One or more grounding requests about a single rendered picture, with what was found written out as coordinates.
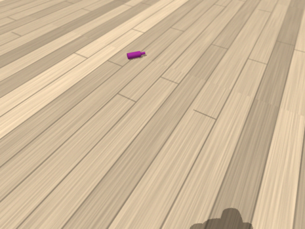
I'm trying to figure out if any bottle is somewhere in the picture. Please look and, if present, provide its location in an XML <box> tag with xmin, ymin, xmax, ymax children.
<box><xmin>127</xmin><ymin>51</ymin><xmax>145</xmax><ymax>59</ymax></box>

